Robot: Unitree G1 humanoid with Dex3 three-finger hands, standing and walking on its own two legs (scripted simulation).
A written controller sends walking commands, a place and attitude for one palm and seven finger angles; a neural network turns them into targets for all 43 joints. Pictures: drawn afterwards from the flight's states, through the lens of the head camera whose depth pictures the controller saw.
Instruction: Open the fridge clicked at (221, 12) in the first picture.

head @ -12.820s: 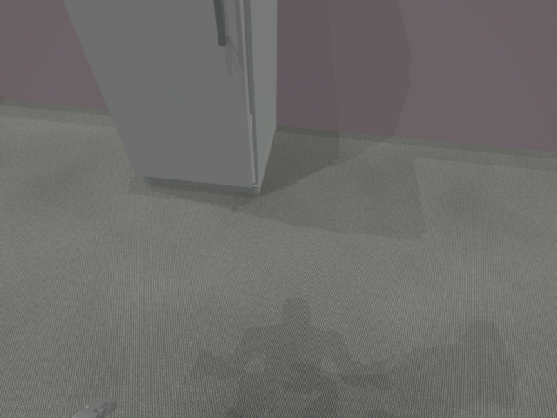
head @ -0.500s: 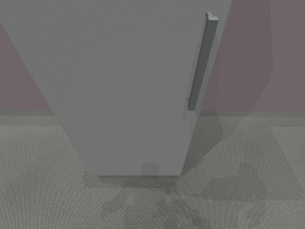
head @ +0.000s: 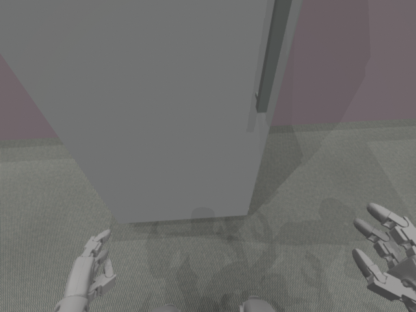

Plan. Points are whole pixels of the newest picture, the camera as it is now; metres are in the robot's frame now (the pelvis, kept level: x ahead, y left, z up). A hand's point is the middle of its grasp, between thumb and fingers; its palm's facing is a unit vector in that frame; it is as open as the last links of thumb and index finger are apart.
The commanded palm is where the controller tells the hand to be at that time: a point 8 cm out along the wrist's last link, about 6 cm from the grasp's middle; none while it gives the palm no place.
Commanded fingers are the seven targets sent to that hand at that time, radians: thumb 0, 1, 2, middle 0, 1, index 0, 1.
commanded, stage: raise the hand to about handle height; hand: right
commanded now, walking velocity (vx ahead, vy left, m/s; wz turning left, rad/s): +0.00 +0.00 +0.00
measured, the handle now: (271, 42) +0.57 -0.11 +0.23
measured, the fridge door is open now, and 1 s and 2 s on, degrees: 0 0 0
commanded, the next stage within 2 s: move the hooked fingers beside the handle in 1.60 s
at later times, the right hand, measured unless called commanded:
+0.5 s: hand (412, 224) +0.23 -0.28 +0.13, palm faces -0.02 +1.00 -0.06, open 12.1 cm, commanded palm +0.20 -0.33 +0.16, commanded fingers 0.00 0.29 -0.39 0.28 1.07 0.28 1.07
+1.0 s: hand out of the picture +0.27 -0.29 +0.22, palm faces +0.02 +0.99 -0.10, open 13.9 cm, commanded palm +0.24 -0.34 +0.24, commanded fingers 0.00 0.50 -0.30 0.30 1.20 0.30 1.20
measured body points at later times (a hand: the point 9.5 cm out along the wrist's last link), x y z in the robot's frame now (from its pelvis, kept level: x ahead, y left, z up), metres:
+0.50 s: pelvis +0.00 -0.02 +0.04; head +0.01 -0.03 +0.49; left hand +0.17 +0.22 -0.03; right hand +0.23 -0.33 +0.14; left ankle +0.00 +0.11 -0.68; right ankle +0.04 -0.13 -0.68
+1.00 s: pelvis +0.01 -0.01 +0.06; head +0.00 +0.00 +0.51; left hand +0.20 +0.20 -0.01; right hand +0.26 -0.35 +0.23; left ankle +0.00 +0.11 -0.68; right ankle +0.04 -0.13 -0.68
